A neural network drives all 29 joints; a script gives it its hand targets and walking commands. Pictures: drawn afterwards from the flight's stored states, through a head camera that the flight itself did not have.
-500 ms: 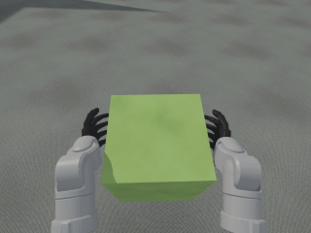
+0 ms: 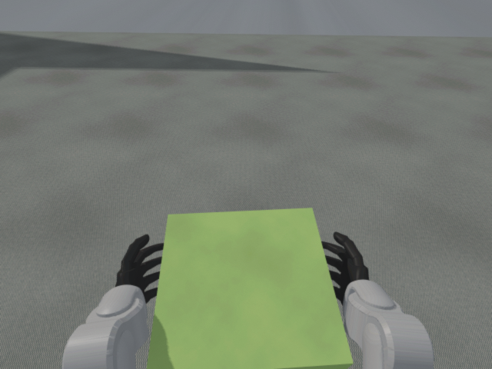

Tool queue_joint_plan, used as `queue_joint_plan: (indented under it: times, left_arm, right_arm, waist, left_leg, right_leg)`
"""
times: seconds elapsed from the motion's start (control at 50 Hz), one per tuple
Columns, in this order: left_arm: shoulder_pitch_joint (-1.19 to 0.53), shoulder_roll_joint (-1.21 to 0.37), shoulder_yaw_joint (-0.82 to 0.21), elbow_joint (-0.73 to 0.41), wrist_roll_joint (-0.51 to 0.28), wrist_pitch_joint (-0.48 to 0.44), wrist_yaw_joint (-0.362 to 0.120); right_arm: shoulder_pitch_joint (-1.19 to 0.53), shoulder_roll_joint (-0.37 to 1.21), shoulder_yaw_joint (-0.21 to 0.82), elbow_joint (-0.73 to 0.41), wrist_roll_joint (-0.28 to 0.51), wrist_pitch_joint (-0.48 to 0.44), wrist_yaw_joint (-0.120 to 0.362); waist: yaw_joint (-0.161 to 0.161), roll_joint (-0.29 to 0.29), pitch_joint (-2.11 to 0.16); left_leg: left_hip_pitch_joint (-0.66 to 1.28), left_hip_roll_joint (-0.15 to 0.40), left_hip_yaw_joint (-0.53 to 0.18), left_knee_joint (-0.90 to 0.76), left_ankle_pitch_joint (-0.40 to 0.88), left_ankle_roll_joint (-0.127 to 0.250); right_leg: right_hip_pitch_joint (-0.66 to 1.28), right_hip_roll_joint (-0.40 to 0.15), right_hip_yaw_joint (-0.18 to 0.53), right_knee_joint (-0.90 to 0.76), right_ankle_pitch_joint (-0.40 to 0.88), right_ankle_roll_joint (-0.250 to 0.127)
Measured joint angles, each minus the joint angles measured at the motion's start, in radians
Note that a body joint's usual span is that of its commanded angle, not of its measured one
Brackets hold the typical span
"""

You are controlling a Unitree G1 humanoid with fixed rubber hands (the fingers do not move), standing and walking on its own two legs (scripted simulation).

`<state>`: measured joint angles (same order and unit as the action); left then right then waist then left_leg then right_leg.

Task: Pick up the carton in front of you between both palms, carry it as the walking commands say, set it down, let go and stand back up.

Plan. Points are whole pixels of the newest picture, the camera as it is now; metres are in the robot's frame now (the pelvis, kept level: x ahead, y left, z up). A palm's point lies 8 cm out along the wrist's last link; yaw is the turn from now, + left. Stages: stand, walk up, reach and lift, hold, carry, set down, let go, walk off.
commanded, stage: carry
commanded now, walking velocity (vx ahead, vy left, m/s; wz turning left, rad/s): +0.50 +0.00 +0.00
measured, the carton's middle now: (244, 312) +0.23 +0.00 +0.03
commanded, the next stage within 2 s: none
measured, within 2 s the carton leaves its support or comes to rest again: neither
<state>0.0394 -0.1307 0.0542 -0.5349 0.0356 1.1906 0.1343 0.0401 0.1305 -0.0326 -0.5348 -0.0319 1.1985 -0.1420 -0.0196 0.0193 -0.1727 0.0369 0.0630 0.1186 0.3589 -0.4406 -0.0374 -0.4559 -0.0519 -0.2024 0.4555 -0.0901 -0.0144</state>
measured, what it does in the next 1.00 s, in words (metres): walks ahead: left foot, then right foot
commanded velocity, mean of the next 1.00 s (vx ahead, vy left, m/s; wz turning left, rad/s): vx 0.13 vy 0.00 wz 0.00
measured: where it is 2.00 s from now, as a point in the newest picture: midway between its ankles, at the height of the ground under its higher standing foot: outside the picture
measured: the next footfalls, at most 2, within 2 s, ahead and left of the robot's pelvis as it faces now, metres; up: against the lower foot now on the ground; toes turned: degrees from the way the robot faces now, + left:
left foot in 0.48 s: +0.44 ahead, +0.11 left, +0.00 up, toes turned -14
right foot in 0.68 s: +0.38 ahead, -0.11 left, +0.00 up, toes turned -4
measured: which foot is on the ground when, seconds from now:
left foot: down 0.00-0.00, up 0.02-0.46, down 0.48-1.00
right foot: down 0.00-0.50, up 0.52-0.66, down 0.68-1.00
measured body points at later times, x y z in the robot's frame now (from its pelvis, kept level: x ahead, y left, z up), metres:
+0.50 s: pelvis +0.29 +0.00 +0.00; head +0.27 +0.01 +0.45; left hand +0.53 +0.16 +0.09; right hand +0.53 -0.15 +0.09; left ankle +0.41 +0.10 -0.73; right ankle +0.12 -0.10 -0.72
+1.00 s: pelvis +0.44 -0.01 +0.01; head +0.40 -0.01 +0.46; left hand +0.68 +0.14 +0.10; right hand +0.68 -0.16 +0.10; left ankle +0.41 +0.10 -0.72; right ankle +0.34 -0.11 -0.72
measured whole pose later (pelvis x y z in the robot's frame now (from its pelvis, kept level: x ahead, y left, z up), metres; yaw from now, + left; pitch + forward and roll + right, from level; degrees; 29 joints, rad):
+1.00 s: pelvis +0.44 -0.01 +0.01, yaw -1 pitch +4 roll +1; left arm 0.02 -0.13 0.05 -0.50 0.06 1.21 0.12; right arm 0.02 0.13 -0.04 -0.49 -0.05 1.22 -0.13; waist 0.01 0.00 -0.17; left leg -0.28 0.08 0.20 0.54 -0.26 -0.02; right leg -0.15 -0.05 -0.14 0.48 -0.35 0.01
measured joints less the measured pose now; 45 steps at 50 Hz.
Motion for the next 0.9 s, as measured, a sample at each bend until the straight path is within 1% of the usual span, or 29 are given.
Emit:
queue_joint_plan:
  times: [0.02, 0.04, 0.06, 0.08, 0.1, 0.12, 0.14, 0.18, 0.24, 0.34, 0.42, 0.46, 0.48, 0.5, 0.52, 0.54, 0.56, 0.58, 0.6, 0.64, 0.66, 0.68, 0.7, 0.72, 0.76, 0.82, 0.9]
  left_arm:
    - [-0.011, 0.001, -0.006, 0.023, 0.001, -0.004, 0.000]
    - [-0.024, 0.002, -0.011, 0.053, 0.004, -0.006, 0.000]
    - [-0.034, 0.002, -0.012, 0.078, 0.006, -0.005, 0.000]
    - [-0.037, 0.002, -0.011, 0.092, 0.007, -0.002, 0.000]
    - [-0.033, 0.002, -0.007, 0.095, 0.006, -0.001, 0.000]
    - [-0.025, 0.001, -0.004, 0.092, 0.005, -0.001, 0.000]
    - [-0.015, 0.000, 0.000, 0.086, 0.004, -0.003, 0.000]
    - [0.000, -0.001, 0.003, 0.073, 0.004, -0.012, -0.002]
    - [0.006, -0.001, 0.002, 0.061, 0.004, -0.026, -0.004]
    - [-0.004, 0.000, -0.006, 0.040, -0.003, -0.027, -0.013]
    - [0.000, 0.000, -0.020, 0.005, 0.001, -0.014, -0.012]
    - [0.005, -0.001, -0.022, -0.012, 0.005, -0.006, -0.012]
    - [0.006, 0.000, -0.018, -0.019, 0.006, -0.003, -0.012]
    - [-0.002, 0.001, -0.004, -0.014, 0.005, 0.001, -0.011]
    - [-0.016, 0.002, 0.008, -0.005, 0.003, 0.007, -0.011]
    - [-0.026, 0.003, 0.015, 0.002, 0.004, 0.011, -0.010]
    - [-0.031, 0.003, 0.017, 0.005, 0.005, 0.013, -0.009]
    - [-0.030, 0.003, 0.014, 0.006, 0.007, 0.012, -0.009]
    - [-0.024, 0.002, 0.010, 0.007, 0.008, 0.009, -0.009]
    - [-0.014, 0.001, 0.000, 0.002, 0.012, 0.000, -0.011]
    - [-0.011, 0.001, -0.004, -0.002, 0.014, -0.005, -0.013]
    - [-0.009, 0.001, -0.007, -0.007, 0.016, -0.008, -0.015]
    - [-0.007, 0.000, -0.011, -0.011, 0.018, -0.011, -0.017]
    - [-0.002, -0.001, -0.015, -0.010, 0.020, -0.013, -0.019]
    - [0.010, -0.001, -0.018, -0.005, 0.024, -0.015, -0.019]
    - [-0.001, 0.000, -0.014, -0.005, 0.026, -0.007, -0.020]
    - [-0.024, 0.002, -0.006, 0.015, 0.028, 0.002, -0.019]
  right_arm:
    - [-0.008, -0.001, -0.012, 0.006, -0.001, 0.006, 0.000]
    - [-0.015, -0.002, -0.025, 0.021, -0.002, 0.012, 0.000]
    - [-0.021, -0.002, -0.033, 0.035, -0.004, 0.019, 0.001]
    - [-0.023, -0.002, -0.036, 0.046, -0.006, 0.024, 0.001]
    - [-0.023, -0.002, -0.033, 0.053, -0.009, 0.027, 0.001]
    - [-0.021, -0.002, -0.027, 0.056, -0.010, 0.027, 0.001]
    - [-0.017, -0.002, -0.020, 0.058, -0.011, 0.023, 0.001]
    - [-0.008, -0.001, -0.009, 0.057, -0.014, 0.009, 0.004]
    - [0.002, 0.000, -0.002, 0.050, -0.020, -0.013, 0.010]
    - [0.014, 0.002, -0.003, 0.013, -0.023, -0.023, 0.013]
    - [0.025, 0.003, -0.008, -0.029, -0.016, -0.010, 0.012]
    - [0.020, 0.002, -0.008, -0.038, -0.011, -0.001, 0.012]
    - [0.013, 0.002, -0.004, -0.035, -0.010, 0.002, 0.012]
    - [0.002, 0.001, 0.003, -0.014, -0.011, -0.004, 0.011]
    - [-0.013, -0.001, 0.007, 0.007, -0.013, -0.007, 0.010]
    - [-0.025, -0.002, 0.007, 0.022, -0.013, -0.008, 0.009]
    - [-0.029, -0.002, 0.005, 0.029, -0.011, -0.009, 0.009]
    - [-0.026, -0.001, 0.002, 0.030, -0.009, -0.012, 0.009]
    - [-0.019, 0.000, 0.000, 0.028, -0.007, -0.015, 0.009]
    - [-0.002, 0.001, -0.001, 0.016, -0.005, -0.024, 0.010]
    - [0.006, 0.002, -0.001, 0.008, -0.006, -0.030, 0.011]
    - [0.013, 0.002, 0.001, 0.000, -0.007, -0.036, 0.012]
    - [0.022, 0.003, 0.001, -0.007, -0.008, -0.041, 0.013]
    - [0.029, 0.004, 0.001, -0.010, -0.009, -0.044, 0.014]
    - [0.032, 0.004, 0.000, -0.005, -0.010, -0.037, 0.015]
    - [0.008, 0.001, -0.002, -0.002, -0.012, -0.019, 0.016]
    - [-0.027, -0.002, -0.009, 0.019, -0.016, 0.000, 0.015]
  waist:
    - [0.007, 0.021, -0.002]
    - [0.015, 0.032, -0.001]
    - [0.022, 0.031, 0.003]
    - [0.027, 0.026, 0.009]
    - [0.031, 0.019, 0.015]
    - [0.035, 0.012, 0.021]
    - [0.038, 0.008, 0.026]
    - [0.046, -0.004, 0.029]
    - [0.054, -0.017, 0.027]
    - [0.047, -0.021, 0.021]
    - [0.035, -0.020, 0.025]
    - [0.033, -0.017, 0.033]
    - [0.034, -0.016, 0.036]
    - [0.025, -0.037, 0.039]
    - [0.017, -0.050, 0.052]
    - [0.012, -0.056, 0.068]
    - [0.010, -0.058, 0.083]
    - [0.008, -0.059, 0.095]
    - [0.007, -0.059, 0.103]
    - [0.002, -0.058, 0.113]
    - [0.000, -0.056, 0.118]
    - [-0.002, -0.057, 0.121]
    - [-0.005, -0.059, 0.118]
    - [-0.003, -0.059, 0.106]
    - [0.004, -0.050, 0.068]
    - [0.008, -0.040, 0.028]
    - [0.016, -0.026, 0.001]
  left_leg:
    - [-0.035, 0.027, -0.003, 0.114, -0.048, -0.001]
    - [-0.100, 0.034, -0.025, 0.274, -0.047, 0.004]
    - [-0.178, 0.024, -0.050, 0.439, -0.042, 0.014]
    - [-0.255, 0.011, -0.063, 0.578, -0.032, 0.024]
    - [-0.326, 0.002, -0.065, 0.677, -0.013, 0.033]
    - [-0.388, -0.001, -0.060, 0.730, 0.018, 0.039]
    - [-0.440, 0.003, -0.051, 0.743, 0.054, 0.041]
    - [-0.519, 0.014, -0.034, 0.697, 0.116, 0.040]
    - [-0.590, 0.032, -0.017, 0.552, 0.202, 0.032]
    - [-0.616, 0.046, 0.006, 0.290, 0.326, 0.027]
    - [-0.581, 0.027, 0.051, 0.166, 0.393, 0.029]
    - [-0.527, 0.007, 0.087, 0.095, 0.454, 0.036]
    - [-0.494, 0.002, 0.101, 0.076, 0.451, 0.071]
    - [-0.494, -0.010, 0.113, 0.103, 0.394, 0.103]
    - [-0.498, -0.016, 0.118, 0.130, 0.354, 0.117]
    - [-0.493, -0.016, 0.120, 0.137, 0.334, 0.121]
    - [-0.479, -0.012, 0.119, 0.127, 0.336, 0.103]
    - [-0.461, -0.011, 0.119, 0.107, 0.339, 0.095]
    - [-0.439, -0.010, 0.119, 0.083, 0.339, 0.096]
    - [-0.402, -0.010, 0.117, 0.045, 0.337, 0.097]
    - [-0.386, -0.010, 0.114, 0.040, 0.330, 0.094]
    - [-0.370, -0.011, 0.112, 0.043, 0.319, 0.089]
    - [-0.357, -0.016, 0.108, 0.053, 0.303, 0.084]
    - [-0.348, -0.017, 0.104, 0.066, 0.284, 0.078]
    - [-0.331, -0.009, 0.104, 0.080, 0.249, 0.066]
    - [-0.315, -0.003, 0.103, 0.097, 0.213, 0.054]
    - [-0.321, 0.010, 0.090, 0.148, 0.181, 0.035]
  right_leg:
    - [-0.003, 0.011, -0.013, 0.041, 0.007, -0.029]
    - [-0.007, 0.015, -0.023, 0.085, -0.028, -0.049]
    - [0.001, 0.014, -0.028, 0.102, -0.064, -0.060]
    - [0.019, 0.014, -0.029, 0.095, -0.089, -0.065]
    - [0.043, 0.013, -0.029, 0.074, -0.098, -0.061]
    - [0.070, 0.014, -0.029, 0.046, -0.098, -0.055]
    - [0.100, 0.017, -0.029, 0.014, -0.097, -0.055]
    - [0.160, 0.022, -0.026, -0.052, -0.095, -0.057]
    - [0.247, 0.028, -0.018, -0.134, -0.102, -0.051]
    - [0.385, 0.033, -0.006, -0.212, -0.152, -0.029]
    - [0.471, 0.024, 0.002, -0.197, -0.239, 0.004]
    - [0.491, 0.013, 0.008, -0.125, -0.314, 0.026]
    - [0.481, 0.004, 0.009, -0.052, -0.359, 0.036]
    - [0.439, -0.023, 0.015, 0.056, -0.361, 0.044]
    - [0.380, -0.032, 0.044, 0.188, -0.372, 0.051]
    - [0.318, -0.023, 0.079, 0.302, -0.398, 0.051]
    - [0.266, -0.011, 0.102, 0.375, -0.420, 0.047]
    - [0.227, -0.003, 0.112, 0.394, -0.433, 0.044]
    - [0.200, 0.000, 0.117, 0.361, -0.443, 0.040]
    - [0.179, 0.002, 0.112, 0.208, -0.415, 0.037]
    - [0.183, 0.001, 0.104, 0.116, -0.358, 0.037]
    - [0.192, -0.003, 0.097, 0.047, -0.267, 0.035]
    - [0.211, -0.011, 0.090, 0.020, -0.168, 0.028]
    - [0.232, -0.013, 0.084, 0.010, -0.159, 0.022]
    - [0.258, -0.007, 0.083, 0.003, -0.202, 0.020]
    - [0.284, -0.003, 0.082, 0.000, -0.248, 0.021]
    - [0.297, 0.003, 0.076, 0.011, -0.266, 0.025]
